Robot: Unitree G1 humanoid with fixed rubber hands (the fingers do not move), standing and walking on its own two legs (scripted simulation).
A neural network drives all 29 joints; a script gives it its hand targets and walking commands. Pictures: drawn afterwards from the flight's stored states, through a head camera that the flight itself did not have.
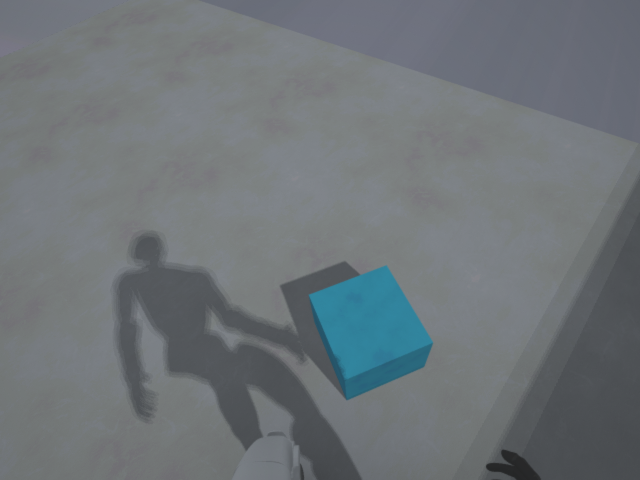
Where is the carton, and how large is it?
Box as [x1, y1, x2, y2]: [309, 265, 432, 399]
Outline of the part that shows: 386,265 309,294 315,324 346,399 422,367 424,365 432,344 432,341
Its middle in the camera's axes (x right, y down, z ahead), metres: +0.15 +0.29 +1.23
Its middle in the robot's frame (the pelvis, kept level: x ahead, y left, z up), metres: +0.59 -0.03 -0.69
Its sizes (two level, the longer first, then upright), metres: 0.284 0.269 0.197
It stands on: the floor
